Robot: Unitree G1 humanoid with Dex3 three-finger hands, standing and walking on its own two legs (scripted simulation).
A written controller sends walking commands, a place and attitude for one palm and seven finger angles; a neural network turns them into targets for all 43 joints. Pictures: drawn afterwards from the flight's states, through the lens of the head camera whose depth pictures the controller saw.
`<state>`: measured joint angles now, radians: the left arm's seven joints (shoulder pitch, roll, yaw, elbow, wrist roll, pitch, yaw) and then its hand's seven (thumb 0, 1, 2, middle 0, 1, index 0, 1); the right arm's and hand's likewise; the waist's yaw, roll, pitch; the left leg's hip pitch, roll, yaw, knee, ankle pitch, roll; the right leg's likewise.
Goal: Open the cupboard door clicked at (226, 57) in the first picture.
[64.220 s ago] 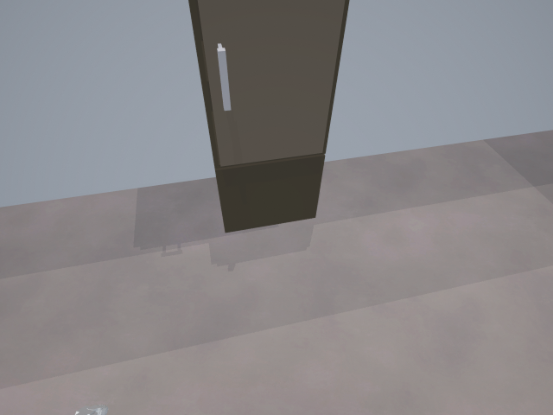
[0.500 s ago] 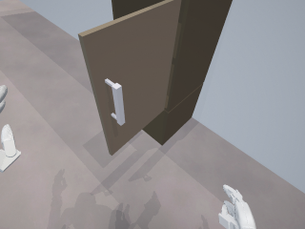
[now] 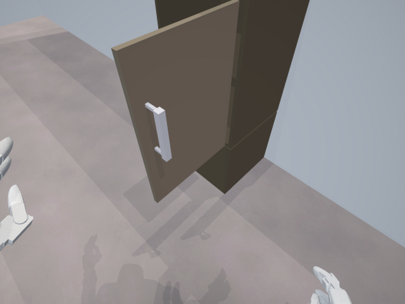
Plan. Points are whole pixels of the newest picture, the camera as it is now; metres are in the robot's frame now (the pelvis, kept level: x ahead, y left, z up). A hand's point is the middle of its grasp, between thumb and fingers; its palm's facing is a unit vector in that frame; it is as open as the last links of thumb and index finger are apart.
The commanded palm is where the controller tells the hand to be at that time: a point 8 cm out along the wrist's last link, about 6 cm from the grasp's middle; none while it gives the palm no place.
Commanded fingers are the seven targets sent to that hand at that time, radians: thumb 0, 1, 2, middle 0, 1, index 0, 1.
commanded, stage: stop stepping back and stand still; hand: left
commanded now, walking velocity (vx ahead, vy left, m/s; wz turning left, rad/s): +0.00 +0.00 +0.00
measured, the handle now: (158, 133) +0.53 +0.15 +0.01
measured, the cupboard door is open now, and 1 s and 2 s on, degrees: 92 92 92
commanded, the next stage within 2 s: let the arm hang, fingers relaxed in 0.46 s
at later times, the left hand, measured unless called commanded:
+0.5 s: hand out of the picture +0.19 +0.30 +0.15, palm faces +0.41 -0.78 -0.47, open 7.4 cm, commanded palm +0.12 +0.34 +0.18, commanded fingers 0.00 0.90 0.90 -0.20 -0.30 -0.20 -0.30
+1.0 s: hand out of the picture -0.03 +0.21 -0.17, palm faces +0.01 -0.98 -0.21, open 7.1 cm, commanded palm none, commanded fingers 0.00 0.90 0.90 -0.20 -0.30 -0.20 -0.30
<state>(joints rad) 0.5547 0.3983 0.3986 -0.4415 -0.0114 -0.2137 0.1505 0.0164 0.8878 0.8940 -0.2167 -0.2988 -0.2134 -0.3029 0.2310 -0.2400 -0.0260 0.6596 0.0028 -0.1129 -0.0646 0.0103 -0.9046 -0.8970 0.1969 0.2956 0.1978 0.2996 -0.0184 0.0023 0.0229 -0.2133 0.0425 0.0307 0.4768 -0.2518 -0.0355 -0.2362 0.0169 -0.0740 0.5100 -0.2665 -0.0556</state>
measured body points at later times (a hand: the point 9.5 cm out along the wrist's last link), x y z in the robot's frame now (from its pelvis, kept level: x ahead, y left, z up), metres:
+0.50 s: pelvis -0.02 +0.04 +0.01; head -0.01 +0.04 +0.45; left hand +0.16 +0.34 +0.18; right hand +0.14 -0.19 -0.08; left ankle +0.00 +0.14 -0.74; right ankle +0.01 -0.08 -0.74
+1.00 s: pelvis -0.03 +0.02 +0.00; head +0.00 +0.03 +0.45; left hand -0.03 +0.26 -0.16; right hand -0.03 -0.24 -0.14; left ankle +0.00 +0.14 -0.74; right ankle +0.01 -0.08 -0.74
